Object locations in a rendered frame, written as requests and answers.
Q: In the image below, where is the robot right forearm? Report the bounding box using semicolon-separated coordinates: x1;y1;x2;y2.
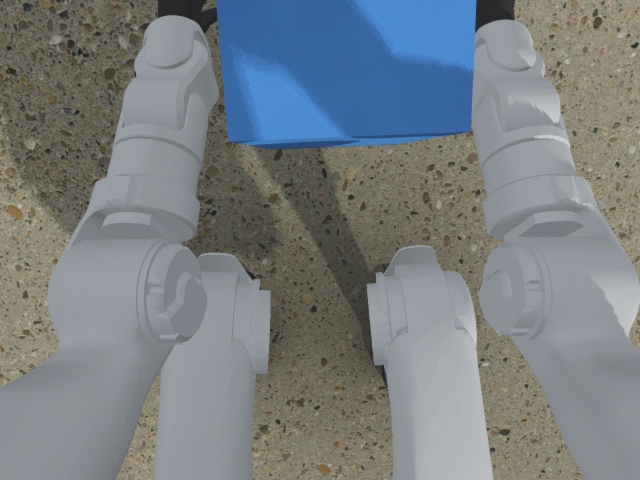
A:
471;20;640;309

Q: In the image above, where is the robot right upper arm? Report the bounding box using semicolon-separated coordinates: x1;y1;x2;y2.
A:
478;237;640;480

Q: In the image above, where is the robot left hand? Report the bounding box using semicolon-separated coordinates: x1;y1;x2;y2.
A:
158;0;218;34

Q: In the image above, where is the robot left upper arm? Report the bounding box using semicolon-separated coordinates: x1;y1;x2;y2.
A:
0;238;207;480

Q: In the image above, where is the robot right hand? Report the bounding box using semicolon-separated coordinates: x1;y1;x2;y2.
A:
475;0;515;33

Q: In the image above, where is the left robot foot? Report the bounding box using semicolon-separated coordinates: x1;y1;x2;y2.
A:
246;271;261;290

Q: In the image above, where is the robot left shin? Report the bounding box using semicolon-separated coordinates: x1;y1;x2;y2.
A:
198;253;253;283

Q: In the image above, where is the robot left forearm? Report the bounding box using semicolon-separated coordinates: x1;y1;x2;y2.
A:
47;15;219;325

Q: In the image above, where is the carton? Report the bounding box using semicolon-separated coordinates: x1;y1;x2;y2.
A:
216;0;477;150

